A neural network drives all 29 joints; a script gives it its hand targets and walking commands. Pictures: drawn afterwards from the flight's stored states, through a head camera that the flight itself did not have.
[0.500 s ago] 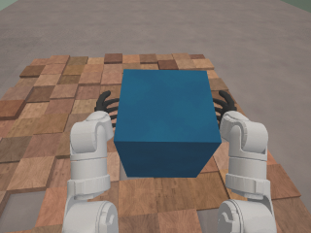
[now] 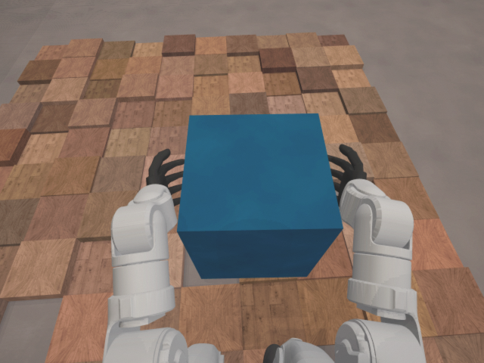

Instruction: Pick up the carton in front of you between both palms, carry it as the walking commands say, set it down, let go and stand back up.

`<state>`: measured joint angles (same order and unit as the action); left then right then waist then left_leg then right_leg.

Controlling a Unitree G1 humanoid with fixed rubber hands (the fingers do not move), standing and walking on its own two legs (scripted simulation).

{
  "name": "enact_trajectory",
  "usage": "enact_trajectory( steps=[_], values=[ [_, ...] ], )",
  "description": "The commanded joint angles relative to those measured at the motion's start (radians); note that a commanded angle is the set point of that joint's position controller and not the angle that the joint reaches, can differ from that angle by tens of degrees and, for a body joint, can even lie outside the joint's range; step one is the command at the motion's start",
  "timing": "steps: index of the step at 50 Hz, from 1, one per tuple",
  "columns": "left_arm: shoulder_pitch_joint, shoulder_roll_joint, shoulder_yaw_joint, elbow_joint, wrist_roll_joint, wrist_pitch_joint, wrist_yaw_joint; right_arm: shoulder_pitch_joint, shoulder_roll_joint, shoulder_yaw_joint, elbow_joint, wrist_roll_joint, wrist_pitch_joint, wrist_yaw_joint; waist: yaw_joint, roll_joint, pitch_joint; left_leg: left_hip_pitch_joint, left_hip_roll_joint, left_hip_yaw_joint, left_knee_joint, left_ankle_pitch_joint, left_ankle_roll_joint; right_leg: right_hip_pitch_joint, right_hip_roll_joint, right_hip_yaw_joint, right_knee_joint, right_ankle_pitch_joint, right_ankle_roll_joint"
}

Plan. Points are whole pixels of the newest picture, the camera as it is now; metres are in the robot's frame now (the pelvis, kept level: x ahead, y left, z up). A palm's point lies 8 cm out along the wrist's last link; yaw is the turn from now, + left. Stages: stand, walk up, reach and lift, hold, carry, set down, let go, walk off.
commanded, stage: carry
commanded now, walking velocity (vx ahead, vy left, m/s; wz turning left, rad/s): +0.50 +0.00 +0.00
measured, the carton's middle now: (254, 204) +0.36 +0.01 +0.01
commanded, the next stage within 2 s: none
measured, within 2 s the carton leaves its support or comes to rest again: neither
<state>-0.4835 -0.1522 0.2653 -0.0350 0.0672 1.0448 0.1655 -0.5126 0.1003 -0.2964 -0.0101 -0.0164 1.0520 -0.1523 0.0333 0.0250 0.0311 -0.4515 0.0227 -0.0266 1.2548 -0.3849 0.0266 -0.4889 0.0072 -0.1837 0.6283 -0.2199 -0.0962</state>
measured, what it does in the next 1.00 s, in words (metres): walks ahead: left foot, then right foot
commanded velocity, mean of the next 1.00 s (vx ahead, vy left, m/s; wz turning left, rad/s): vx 0.50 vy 0.00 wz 0.00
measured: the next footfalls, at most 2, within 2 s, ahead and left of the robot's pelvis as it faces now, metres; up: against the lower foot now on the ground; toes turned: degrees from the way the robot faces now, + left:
left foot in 0.38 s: +0.40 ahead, +0.09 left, -0.01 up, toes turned +5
right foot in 0.82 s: +0.70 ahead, -0.08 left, +0.01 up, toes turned -7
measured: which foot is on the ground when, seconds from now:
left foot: up 0.00-0.36, down 0.38-0.82, up 0.84-1.00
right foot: down 0.00-0.38, up 0.40-0.80, down 0.82-1.00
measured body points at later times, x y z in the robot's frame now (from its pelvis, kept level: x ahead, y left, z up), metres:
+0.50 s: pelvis +0.31 +0.04 +0.00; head +0.33 +0.05 +0.45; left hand +0.68 +0.17 +0.14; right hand +0.67 -0.14 +0.15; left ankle +0.36 +0.09 -0.73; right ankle +0.19 -0.08 -0.62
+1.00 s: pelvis +0.64 +0.01 +0.02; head +0.69 +0.01 +0.47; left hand +0.99 +0.18 +0.12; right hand +1.01 -0.13 +0.12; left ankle +0.64 +0.13 -0.65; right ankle +0.67 -0.08 -0.71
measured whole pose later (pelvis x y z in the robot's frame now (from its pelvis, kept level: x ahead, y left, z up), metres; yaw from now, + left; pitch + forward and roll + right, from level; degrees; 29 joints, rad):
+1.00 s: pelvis +0.64 +0.01 +0.02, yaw -1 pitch +5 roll -1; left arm -0.51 -0.13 0.22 -0.10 0.02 1.06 0.18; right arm -0.48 0.11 -0.30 -0.15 -0.03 1.08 -0.14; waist 0.08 0.02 0.02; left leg -0.59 0.03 -0.02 1.06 -0.38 0.05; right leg -0.39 0.01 -0.15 0.54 -0.10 -0.12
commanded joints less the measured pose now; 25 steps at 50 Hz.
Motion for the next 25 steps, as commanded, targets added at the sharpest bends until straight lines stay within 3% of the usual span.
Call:
enact_trajectory(
  steps=[1,3,6,9,12,14,16,17,18,19,20,21,22,23,24,25],
  values=[
    [-0.718,-0.858,-0.735,-0.195,-0.309,-0.040,-0.058,-0.568,0.857,0.657,-0.119,0.162,-0.033,0.030,-0.017,-0.076,-0.541,-0.253,0.063,-0.022,-0.023,0.030,0.005,0.588,-0.297,0.467,-0.260,0.169,-0.097],
    [-0.680,-0.828,-0.752,-0.217,-0.332,-0.047,-0.067,-0.524,0.820,0.669,-0.143,0.142,-0.040,0.020,-0.013,-0.102,-0.521,-0.226,0.055,0.017,-0.164,-0.002,-0.002,0.554,-0.288,0.396,-0.286,0.187,-0.107],
    [-0.614,-0.762,-0.745,-0.218,-0.336,-0.039,-0.066,-0.485,0.769,0.679,-0.178,0.128,-0.037,0.006,0.010,-0.133,-0.486,-0.267,0.048,0.063,-0.329,0.099,-0.006,0.602,-0.274,0.328,-0.295,0.336,-0.126],
    [-0.582,-0.689,-0.721,-0.231,-0.332,-0.022,-0.053,-0.488,0.705,0.680,-0.225,0.142,-0.019,-0.004,0.033,-0.132,-0.451,-0.280,0.032,0.100,-0.468,0.256,-0.003,0.653,-0.233,0.251,-0.279,0.459,-0.101],
    [-0.571,-0.610,-0.679,-0.237,-0.317,0.007,-0.028,-0.509,0.631,0.662,-0.256,0.159,0.016,-0.017,0.050,-0.131,-0.391,-0.223,0.001,0.141,-0.638,0.349,0.001,0.646,-0.190,0.187,-0.270,0.485,-0.074],
    [-0.568,-0.561,-0.642,-0.220,-0.297,0.034,-0.009,-0.512,0.585,0.634,-0.251,0.158,0.046,-0.025,0.055,-0.170,-0.369,-0.145,-0.009,0.163,-0.694,0.419,0.020,0.628,-0.190,0.153,-0.236,0.526,-0.053],
    [-0.574,-0.528,-0.608,-0.202,-0.279,0.063,0.008,-0.531,0.541,0.601,-0.236,0.164,0.075,-0.032,0.029,-0.180,-0.370,-0.036,-0.028,0.176,-0.761,0.409,0.045,0.604,-0.192,0.126,-0.161,0.633,-0.026],
    [-0.589,-0.516,-0.596,-0.197,-0.275,0.079,0.015,-0.535,0.525,0.583,-0.218,0.166,0.089,-0.035,-0.015,-0.168,-0.397,0.106,-0.056,0.207,-0.806,0.406,0.049,0.561,-0.175,0.088,-0.055,0.681,-0.001],
    [-0.607,-0.506,-0.587,-0.192,-0.272,0.094,0.021,-0.530,0.506,0.562,-0.192,0.165,0.101,-0.039,-0.057,-0.100,-0.453,0.302,-0.061,0.220,-0.813,0.363,0.046,0.469,-0.139,0.045,0.113,0.606,0.025],
    [-0.633,-0.489,-0.572,-0.188,-0.270,0.108,0.029,-0.525,0.486,0.540,-0.178,0.164,0.114,-0.041,-0.089,0.011,-0.519,0.513,0.108,0.006,-0.761,0.297,0.052,0.264,-0.124,0.063,0.341,0.297,0.053],
    [-0.640,-0.504,-0.558,-0.176,-0.271,0.124,0.035,-0.577,0.458,0.521,-0.154,0.155,0.122,-0.052,-0.064,0.239,-0.594,0.763,0.367,-0.457,-0.782,0.290,0.202,-0.082,0.013,0.107,0.600,-0.207,0.078],
    [-0.674,-0.481,-0.548,-0.193,-0.274,0.134,0.043,-0.549,0.494,0.513,-0.133,0.166,0.128,-0.054,-0.104,0.243,-0.548,0.761,0.349,-0.597,-0.896,0.146,0.245,-0.267,0.055,0.152,0.741,-0.305,0.067],
    [-0.717,-0.516,-0.540,-0.195,-0.274,0.139,0.048,-0.596,0.513,0.515,-0.160,0.179,0.131,-0.049,-0.101,0.175,-0.495,0.714,0.324,-0.511,-0.892,0.161,0.232,-0.335,0.002,0.191,0.797,-0.261,0.046],
    [-0.744,-0.543,-0.527,-0.192,-0.269,0.141,0.049,-0.645,0.557,0.536,-0.178,0.203,0.132,-0.039,-0.102,0.057,-0.481,0.646,0.299,-0.425,-0.887,0.212,0.206,-0.326,-0.030,0.196,0.770,-0.198,0.039],
    [-0.756,-0.569,-0.517,-0.177,-0.257,0.141,0.046,-0.701,0.596,0.556,-0.196,0.228,0.130,-0.026,-0.087,0.014,-0.449,0.562,0.281,-0.338,-0.898,0.261,0.182,-0.304,-0.060,0.202,0.716,-0.145,0.038],
    [-0.752,-0.590,-0.512,-0.161,-0.244,0.139,0.042,-0.744,0.634,0.573,-0.202,0.248,0.127,-0.013,-0.059,0.031,-0.451,0.492,0.269,-0.272,-0.909,0.312,0.166,-0.246,-0.086,0.221,0.635,-0.098,0.039]
  ],
)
